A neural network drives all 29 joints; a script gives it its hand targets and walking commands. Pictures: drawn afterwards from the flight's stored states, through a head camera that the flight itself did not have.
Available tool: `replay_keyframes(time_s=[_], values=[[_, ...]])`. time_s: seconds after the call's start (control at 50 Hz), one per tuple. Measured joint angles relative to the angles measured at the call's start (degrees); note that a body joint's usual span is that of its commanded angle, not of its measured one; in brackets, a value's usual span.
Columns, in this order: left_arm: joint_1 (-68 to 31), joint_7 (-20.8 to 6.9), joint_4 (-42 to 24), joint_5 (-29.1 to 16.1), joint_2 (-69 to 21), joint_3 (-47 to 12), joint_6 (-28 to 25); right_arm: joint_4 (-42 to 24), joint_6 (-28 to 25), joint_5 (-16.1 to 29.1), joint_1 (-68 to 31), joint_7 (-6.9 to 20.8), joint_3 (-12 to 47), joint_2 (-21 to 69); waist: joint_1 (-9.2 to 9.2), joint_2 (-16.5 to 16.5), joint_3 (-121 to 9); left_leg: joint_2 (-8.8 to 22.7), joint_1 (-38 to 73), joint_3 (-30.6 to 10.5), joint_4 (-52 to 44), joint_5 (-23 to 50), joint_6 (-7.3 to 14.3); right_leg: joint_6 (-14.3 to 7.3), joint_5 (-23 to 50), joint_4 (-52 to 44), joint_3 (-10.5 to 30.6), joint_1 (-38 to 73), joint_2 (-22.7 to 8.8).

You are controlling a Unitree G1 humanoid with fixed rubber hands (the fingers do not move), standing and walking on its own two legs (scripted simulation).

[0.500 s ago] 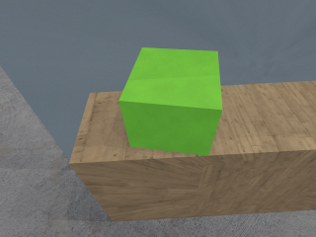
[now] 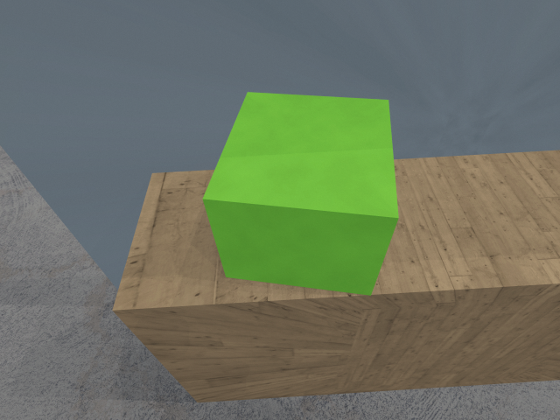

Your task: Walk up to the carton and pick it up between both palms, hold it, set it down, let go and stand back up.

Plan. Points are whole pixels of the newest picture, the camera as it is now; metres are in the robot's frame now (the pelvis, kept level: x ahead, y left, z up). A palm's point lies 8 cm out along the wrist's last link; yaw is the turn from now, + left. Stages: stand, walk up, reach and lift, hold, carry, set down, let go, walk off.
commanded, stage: stand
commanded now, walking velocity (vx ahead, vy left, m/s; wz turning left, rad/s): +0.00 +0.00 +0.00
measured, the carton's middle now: (306, 189) +0.50 -0.01 +0.03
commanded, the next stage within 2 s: none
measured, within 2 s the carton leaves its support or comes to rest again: neither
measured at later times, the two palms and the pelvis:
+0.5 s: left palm out of the picture +0.04 +0.22 -0.14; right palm out of the picture +0.03 -0.23 -0.14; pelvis +0.02 -0.01 +0.00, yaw +0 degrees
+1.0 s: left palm out of the picture +0.01 +0.20 -0.14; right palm out of the picture +0.01 -0.24 -0.14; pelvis +0.01 -0.02 +0.00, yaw +0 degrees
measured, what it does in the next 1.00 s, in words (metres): stands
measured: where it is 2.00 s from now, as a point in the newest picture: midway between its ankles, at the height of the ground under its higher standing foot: outside the picture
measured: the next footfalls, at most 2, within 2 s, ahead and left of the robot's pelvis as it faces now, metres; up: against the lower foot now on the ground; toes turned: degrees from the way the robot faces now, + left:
none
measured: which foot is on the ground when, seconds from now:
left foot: down 0.00-1.00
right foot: down 0.00-1.00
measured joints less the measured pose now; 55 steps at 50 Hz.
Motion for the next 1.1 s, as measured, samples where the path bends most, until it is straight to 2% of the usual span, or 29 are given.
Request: replay_keyframes(time_s=[1.1], values=[[-0.06, 0.46, 4.07, -0.39, -1.52, -0.22, -0.23, 5.62, 0.35, -0.06, -0.91, -1.11, 1.25, 0.85, -0.13, 0.65, 0.85, 2.32, 2.69, 0.09, -2.63, 0.32, -1.78, -1.54, 1.24, -3.89, -0.47, 3.07, 1.80]])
